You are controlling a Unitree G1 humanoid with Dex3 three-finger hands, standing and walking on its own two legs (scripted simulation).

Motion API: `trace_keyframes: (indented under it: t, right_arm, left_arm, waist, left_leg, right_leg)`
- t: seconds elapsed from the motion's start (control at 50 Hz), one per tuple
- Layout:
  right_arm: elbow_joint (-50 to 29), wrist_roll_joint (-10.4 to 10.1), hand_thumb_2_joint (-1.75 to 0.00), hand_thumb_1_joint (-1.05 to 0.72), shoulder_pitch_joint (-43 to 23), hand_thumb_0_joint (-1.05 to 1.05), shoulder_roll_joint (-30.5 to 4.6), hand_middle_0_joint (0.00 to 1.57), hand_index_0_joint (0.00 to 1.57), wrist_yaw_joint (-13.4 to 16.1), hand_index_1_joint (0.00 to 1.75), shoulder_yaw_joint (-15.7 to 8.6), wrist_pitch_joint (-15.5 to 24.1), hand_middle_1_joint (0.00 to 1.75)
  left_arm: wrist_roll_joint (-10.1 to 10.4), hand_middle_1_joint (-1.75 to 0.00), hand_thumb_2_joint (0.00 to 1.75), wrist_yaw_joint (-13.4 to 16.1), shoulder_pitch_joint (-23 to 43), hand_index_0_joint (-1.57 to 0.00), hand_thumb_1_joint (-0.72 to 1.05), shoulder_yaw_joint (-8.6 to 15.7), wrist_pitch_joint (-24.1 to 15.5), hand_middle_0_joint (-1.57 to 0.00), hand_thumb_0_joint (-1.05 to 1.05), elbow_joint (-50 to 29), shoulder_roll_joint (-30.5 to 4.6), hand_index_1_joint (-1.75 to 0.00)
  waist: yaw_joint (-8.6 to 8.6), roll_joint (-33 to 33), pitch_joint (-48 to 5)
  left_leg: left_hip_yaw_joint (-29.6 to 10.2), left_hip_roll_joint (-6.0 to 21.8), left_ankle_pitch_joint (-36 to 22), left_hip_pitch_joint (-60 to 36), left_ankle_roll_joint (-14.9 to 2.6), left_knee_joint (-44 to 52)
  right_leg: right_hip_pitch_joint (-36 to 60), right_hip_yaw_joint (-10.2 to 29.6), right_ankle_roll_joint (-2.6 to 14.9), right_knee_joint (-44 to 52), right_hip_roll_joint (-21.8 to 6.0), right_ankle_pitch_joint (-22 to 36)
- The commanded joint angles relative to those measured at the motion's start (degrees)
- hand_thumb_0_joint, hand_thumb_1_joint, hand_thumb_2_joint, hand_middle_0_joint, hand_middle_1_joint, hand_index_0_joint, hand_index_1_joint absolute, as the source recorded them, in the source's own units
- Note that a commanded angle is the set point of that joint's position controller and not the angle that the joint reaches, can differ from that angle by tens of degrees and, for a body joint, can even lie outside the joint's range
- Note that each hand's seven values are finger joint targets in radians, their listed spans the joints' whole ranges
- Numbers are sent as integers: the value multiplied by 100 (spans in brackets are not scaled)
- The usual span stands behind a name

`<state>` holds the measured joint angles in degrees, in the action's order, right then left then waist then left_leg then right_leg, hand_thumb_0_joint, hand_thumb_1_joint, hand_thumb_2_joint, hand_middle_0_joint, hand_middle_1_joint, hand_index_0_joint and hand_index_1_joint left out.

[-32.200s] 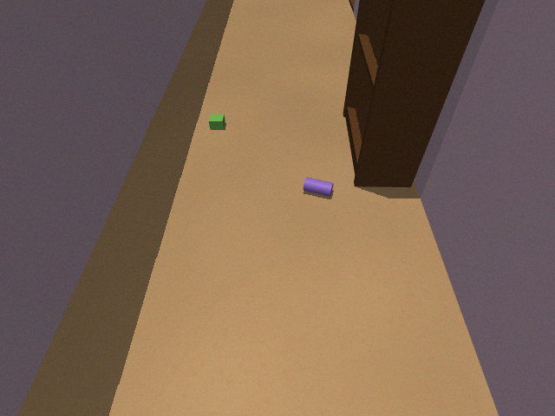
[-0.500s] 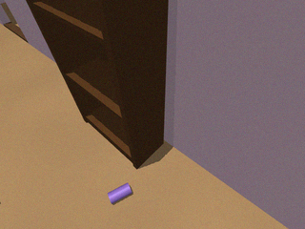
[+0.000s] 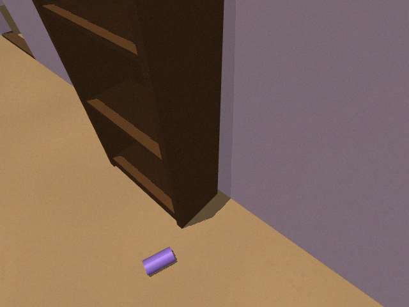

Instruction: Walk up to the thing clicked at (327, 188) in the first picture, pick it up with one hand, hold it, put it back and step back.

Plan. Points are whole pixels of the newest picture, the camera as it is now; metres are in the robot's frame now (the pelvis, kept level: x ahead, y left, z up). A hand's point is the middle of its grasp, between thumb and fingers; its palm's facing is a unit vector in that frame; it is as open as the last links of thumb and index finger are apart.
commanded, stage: stand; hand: left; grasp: from above
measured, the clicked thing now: (159, 260) +0.45 +0.25 -0.75
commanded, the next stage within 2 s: step back in 0.48 s
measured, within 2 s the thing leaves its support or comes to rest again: neither
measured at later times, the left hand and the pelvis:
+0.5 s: hand out of the picture +0.07 +0.25 -0.16, palm faces +0.00 -0.94 -0.34, open 7.4 cm; pelvis +0.00 +0.00 +0.00, yaw +0 degrees
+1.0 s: hand out of the picture +0.05 +0.31 -0.18, palm faces -0.05 -0.93 -0.37, open 7.4 cm; pelvis -0.07 +0.04 -0.02, yaw -2 degrees
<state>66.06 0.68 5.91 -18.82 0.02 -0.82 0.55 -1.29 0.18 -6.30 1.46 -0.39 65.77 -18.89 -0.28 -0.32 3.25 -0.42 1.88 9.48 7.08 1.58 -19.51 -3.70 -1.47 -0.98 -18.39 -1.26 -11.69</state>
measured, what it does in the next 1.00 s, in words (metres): lifts its right foot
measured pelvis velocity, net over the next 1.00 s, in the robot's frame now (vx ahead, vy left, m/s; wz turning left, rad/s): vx -0.07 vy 0.04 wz -0.03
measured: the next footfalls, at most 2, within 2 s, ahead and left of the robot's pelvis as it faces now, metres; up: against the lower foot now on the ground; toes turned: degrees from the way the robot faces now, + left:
right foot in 1.22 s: -0.13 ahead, -0.10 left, +0.00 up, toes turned -3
left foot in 1.60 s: -0.21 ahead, +0.13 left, +0.00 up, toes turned -2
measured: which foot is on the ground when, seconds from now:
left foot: down 0.00-1.00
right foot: down 0.00-0.80, up 0.82-1.00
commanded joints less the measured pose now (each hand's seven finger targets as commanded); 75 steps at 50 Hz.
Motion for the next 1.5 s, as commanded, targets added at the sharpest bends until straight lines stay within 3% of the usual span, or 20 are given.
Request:
trace_keyframes:
  t: [0.0,0.44,0.46,0.54,0.7,0.76,0.78,0.8,0.82,0.92,1.08,1.18,1.2,1.22,1.24,1.26,1.32,1.34,1.42,1.48]
  right_arm:
    - [-346,21,-90,-90,-194,0,-1166,20,20,93,30,-179,102,30]
    - [-367,16,-90,-90,-157,0,-1220,20,20,78,30,-176,95,30]
    - [-471,-8,-90,-90,-376,0,-1492,20,20,36,30,-271,-15,30]
    - [-680,-86,-90,-90,-143,0,-1424,20,20,19,30,-324,-108,30]
    - [-1022,-39,-90,-90,249,0,-1313,20,20,-50,30,-424,-279,30]
    - [-1081,-7,-90,-90,503,0,-1507,20,20,-79,30,-522,-240,30]
    - [-1149,53,-90,-90,496,0,-1821,20,20,-77,30,-578,-194,30]
    - [-1189,75,-90,-90,354,0,-2184,20,20,-67,30,-639,-147,30]
    - [-1274,122,-90,-90,240,0,-2302,20,20,-37,30,-695,-123,30]
    - [-1684,157,-90,-90,-360,0,-1707,20,20,86,30,-617,-77,30]
    - [-1846,114,-90,-90,234,0,-1719,20,20,123,30,-632,-119,30]
    - [-2020,89,-90,-90,-264,0,-1855,20,20,80,30,-648,-274,30]
    - [-2001,39,-90,-90,-220,0,-1676,20,20,66,30,-584,-301,30]
    - [-2062,-18,-90,-90,-135,0,-1412,20,20,51,30,-524,-307,30]
    - [-2095,-30,-90,-90,-394,0,-1315,20,20,125,30,-553,-319,30]
    - [-1991,30,-90,-90,-346,0,-1610,20,20,173,30,-675,-337,30]
    - [-1618,-97,-90,-90,437,0,-1438,20,20,115,30,-559,-276,30]
    - [-1635,-121,-90,-90,583,0,-1286,20,20,143,30,-470,-244,30]
    - [-1868,-97,-90,-90,333,0,-1308,20,20,197,30,-353,-153,30]
    - [-2011,-18,-90,-90,265,0,-1261,20,20,215,30,-359,-107,30]
  left_arm:
    - [36,-30,90,82,218,-20,90,214,-115,-20,0,-338,-1170,-30]
    - [36,-30,90,71,164,-20,90,197,-123,-20,0,-377,-1237,-30]
    - [157,-30,90,104,105,-20,90,415,-76,-20,0,-489,-1618,-30]
    - [168,-30,90,147,36,-20,90,454,-30,-20,0,-811,-1538,-30]
    - [23,-30,90,146,548,-20,90,562,126,-20,0,-1522,-1821,-30]
    - [46,-30,90,129,706,-20,90,536,207,-20,0,-1696,-1670,-30]
    - [91,-30,90,141,616,-20,90,468,248,-20,0,-1741,-1389,-30]
    - [78,-30,90,189,381,-20,90,467,298,-20,0,-1695,-1221,-30]
    - [38,-30,90,237,125,-20,90,483,339,-20,0,-1612,-1315,-30]
    - [99,-30,90,175,-665,-20,90,520,354,-20,0,-1422,-1427,-30]
    - [30,-30,90,99,-451,-20,90,561,246,-20,0,-1779,-1325,-30]
    - [-13,-30,90,11,-1739,-20,90,647,209,-20,0,-1285,-1270,-30]
    - [-77,-30,90,17,-1705,-20,90,710,182,-20,0,-1302,-1416,-30]
    - [-168,-30,90,10,-1531,-20,90,824,167,-20,0,-1474,-1793,-30]
    - [-164,-30,90,0,-872,-20,90,916,189,-20,0,-1821,-2407,-30]
    - [-204,-30,90,58,-229,-20,90,932,165,-20,0,-2107,-2525,-30]
    - [-128,-30,90,96,403,-20,90,709,51,-20,0,-2274,-1580,-30]
    - [-116,-30,90,105,336,-20,90,733,54,-20,0,-2262,-1520,-30]
    - [-114,-30,90,165,-640,-20,90,711,82,-20,0,-2281,-1332,-30]
    - [-62,-30,90,220,-834,-20,90,716,139,-20,0,-2317,-1413,-30]
  waist:
    - [41,-23,-325]
    - [54,27,-312]
    - [25,36,294]
    - [120,82,-440]
    - [173,978,-781]
    - [313,530,-568]
    - [346,-547,-395]
    - [267,-1275,-415]
    - [216,-1025,-487]
    - [-202,-817,-562]
    - [264,-871,-728]
    - [-212,-1087,-842]
    - [-188,-632,-676]
    - [-171,675,-273]
    - [-312,1582,188]
    - [-224,1643,640]
    - [410,679,468]
    - [409,831,184]
    - [-253,814,-446]
    - [-392,1030,-696]
  left_leg:
    - [-459,533,-609,-63,-238,316]
    - [-485,550,-637,-107,-238,304]
    - [-522,417,-1445,347,-368,-280]
    - [-373,329,-1607,371,-480,-836]
    - [-62,-267,429,371,-435,-2422]
    - [-527,211,-447,453,-704,-1732]
    - [-1580,1049,-1477,738,-1035,-421]
    - [-2666,1709,-1602,821,-1365,217]
    - [-3018,1863,-948,896,-1530,339]
    - [-1596,1223,-244,561,-1244,20]
    - [-1302,1463,-867,-262,-1622,-396]
    - [-906,1182,441,1106,-1054,-664]
    - [-747,846,1044,1644,-768,-970]
    - [-373,57,1983,2562,-358,-2033]
    - [-347,-832,2383,2350,-89,-3506]
    - [-875,-571,2239,1946,-54,-4665]
    - [-1099,-1021,1303,2032,-132,-4946]
    - [-973,-1080,1261,2170,-133,-4955]
    - [-718,-809,1768,2760,11,-3728]
    - [-528,-388,2054,2415,-64,-2654]
  right_leg:
    - [-152,457,156,368,-614,587]
    - [-246,467,174,348,-624,556]
    - [-718,572,216,-146,-545,1579]
    - [-412,586,475,-559,-607,1907]
    - [-1304,1242,1242,-695,-1502,1664]
    - [-1762,747,879,-1617,-904,400]
    - [-1852,315,402,-2786,96,-687]
    - [-2030,640,329,-3808,758,-2509]
    - [-2059,1142,343,-4435,799,-2717]
    - [-2355,1242,245,-5299,665,-1533]
    - [-2120,765,-101,-3474,330,-1900]
    - [-390,130,213,-990,196,-616]
    - [-243,530,338,-769,98,-684]
    - [-569,2317,746,-89,-883,-1571]
    - [-2160,3448,1490,723,-1950,-2393]
    - [-3235,3958,1898,1114,-2389,-2725]
    - [-2238,1446,919,36,-934,306]
    - [-1725,1152,804,-144,-798,841]
    - [511,1234,1125,-938,-1001,2253]
    - [951,1515,1392,-1228,-1466,2941]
